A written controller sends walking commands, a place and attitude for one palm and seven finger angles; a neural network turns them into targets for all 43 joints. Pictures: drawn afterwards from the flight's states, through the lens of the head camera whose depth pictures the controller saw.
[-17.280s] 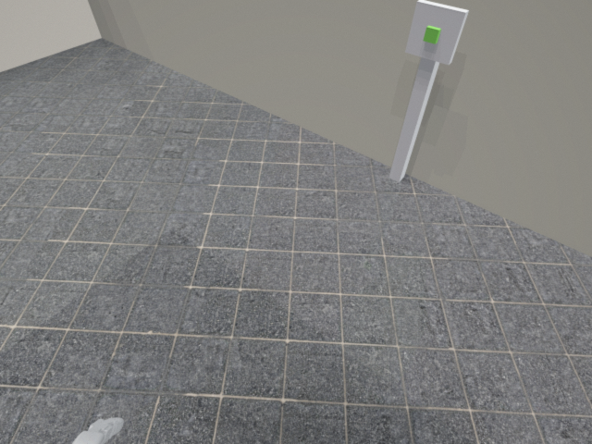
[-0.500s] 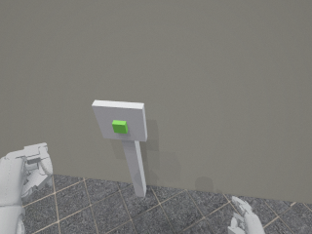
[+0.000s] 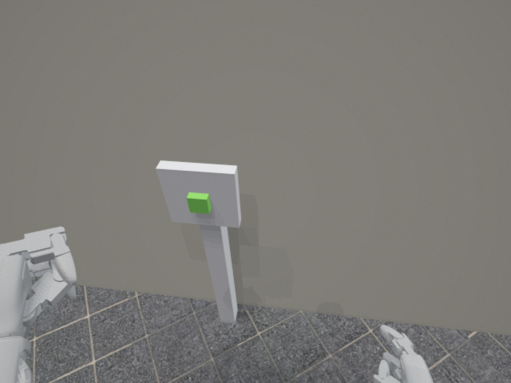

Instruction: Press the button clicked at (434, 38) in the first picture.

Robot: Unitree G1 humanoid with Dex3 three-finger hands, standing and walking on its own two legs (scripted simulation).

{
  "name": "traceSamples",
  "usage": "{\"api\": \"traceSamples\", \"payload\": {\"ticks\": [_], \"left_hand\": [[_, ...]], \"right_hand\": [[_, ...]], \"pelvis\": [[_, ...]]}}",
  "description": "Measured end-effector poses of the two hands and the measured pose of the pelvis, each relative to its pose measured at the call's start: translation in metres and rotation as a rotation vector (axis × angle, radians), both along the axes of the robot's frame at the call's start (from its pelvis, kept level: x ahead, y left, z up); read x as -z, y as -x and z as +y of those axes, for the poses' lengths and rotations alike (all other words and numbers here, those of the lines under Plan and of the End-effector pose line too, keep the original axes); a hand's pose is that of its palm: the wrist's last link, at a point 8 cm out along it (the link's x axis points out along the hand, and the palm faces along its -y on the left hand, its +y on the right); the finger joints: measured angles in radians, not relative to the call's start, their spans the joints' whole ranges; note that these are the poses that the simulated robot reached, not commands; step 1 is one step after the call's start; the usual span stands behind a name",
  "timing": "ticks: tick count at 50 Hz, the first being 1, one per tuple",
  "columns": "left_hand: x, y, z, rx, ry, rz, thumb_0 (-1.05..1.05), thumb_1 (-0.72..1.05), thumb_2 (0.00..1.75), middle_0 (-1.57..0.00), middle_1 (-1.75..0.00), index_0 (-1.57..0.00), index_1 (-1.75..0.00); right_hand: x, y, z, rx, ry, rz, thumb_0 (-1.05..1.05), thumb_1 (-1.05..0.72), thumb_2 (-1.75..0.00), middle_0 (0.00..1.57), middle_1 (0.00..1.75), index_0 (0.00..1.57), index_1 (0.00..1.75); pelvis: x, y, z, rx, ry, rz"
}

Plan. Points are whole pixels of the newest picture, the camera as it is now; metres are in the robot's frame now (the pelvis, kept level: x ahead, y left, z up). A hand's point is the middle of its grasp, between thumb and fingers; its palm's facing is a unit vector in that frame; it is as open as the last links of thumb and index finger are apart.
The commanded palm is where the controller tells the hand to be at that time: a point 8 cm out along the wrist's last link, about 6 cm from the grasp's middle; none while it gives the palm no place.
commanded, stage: step back with the hand held close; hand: left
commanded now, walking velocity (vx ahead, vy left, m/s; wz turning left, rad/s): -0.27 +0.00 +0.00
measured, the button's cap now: (199, 202) +0.51 +0.21 -0.04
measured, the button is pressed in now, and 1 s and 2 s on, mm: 0 0 0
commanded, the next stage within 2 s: stop stepping back and stand still in 1.30 s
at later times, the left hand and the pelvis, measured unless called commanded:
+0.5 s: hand (47, 301) +0.15 +0.25 +0.16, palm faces +0.38 -0.78 -0.50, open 3.1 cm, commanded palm +0.09 +0.29 +0.17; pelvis -0.04 +0.02 -0.01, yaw -1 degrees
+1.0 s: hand (16, 369) +0.08 +0.25 +0.16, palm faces +0.39 -0.80 -0.45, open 3.1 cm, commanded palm +0.01 +0.29 +0.17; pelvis -0.11 +0.01 -0.02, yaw +2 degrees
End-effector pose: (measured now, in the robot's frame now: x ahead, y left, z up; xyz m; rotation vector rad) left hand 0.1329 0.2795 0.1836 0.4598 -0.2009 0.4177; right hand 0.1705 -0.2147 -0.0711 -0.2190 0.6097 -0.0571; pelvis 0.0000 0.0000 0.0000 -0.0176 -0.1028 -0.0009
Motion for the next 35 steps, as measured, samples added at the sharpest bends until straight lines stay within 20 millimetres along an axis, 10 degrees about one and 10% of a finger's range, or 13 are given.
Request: {"api": "traceSamples", "payload": {"ticks": [13,35], "left_hand": [[0.015,-0.014,0.000,0.112,-0.072,0.110,0.02,0.89,0.90,-1.30,-1.50,-1.30,-1.50],[0.013,0.053,0.000,0.086,-0.072,-0.054,0.02,0.89,0.90,-1.30,-1.50,-1.30,-1.50]], "right_hand": [[0.009,0.045,-0.023,0.134,0.044,0.146,0.02,-0.90,-0.90,0.21,0.30,0.20,0.30],[0.006,0.082,-0.011,0.083,0.066,0.067,0.02,-0.90,-0.90,0.21,0.30,0.20,0.30]], "pelvis": [[0.001,0.019,0.011,0.023,-0.011,0.104],[0.017,0.075,0.010,0.013,-0.013,0.092]]}}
